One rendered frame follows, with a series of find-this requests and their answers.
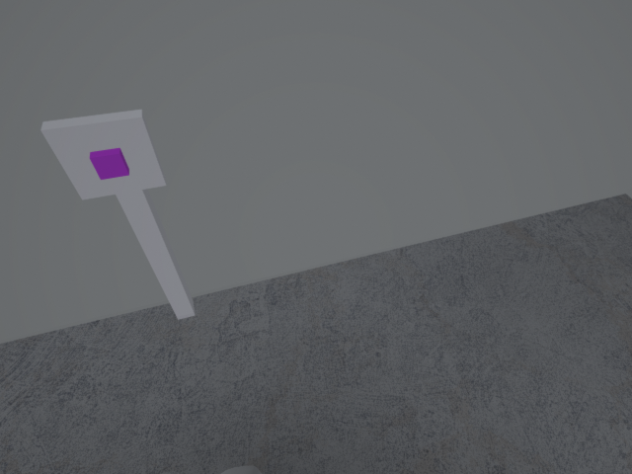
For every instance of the button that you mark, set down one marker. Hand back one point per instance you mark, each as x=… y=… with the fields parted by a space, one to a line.
x=109 y=163

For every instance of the panel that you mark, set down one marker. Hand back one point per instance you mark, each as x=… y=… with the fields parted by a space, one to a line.
x=72 y=140

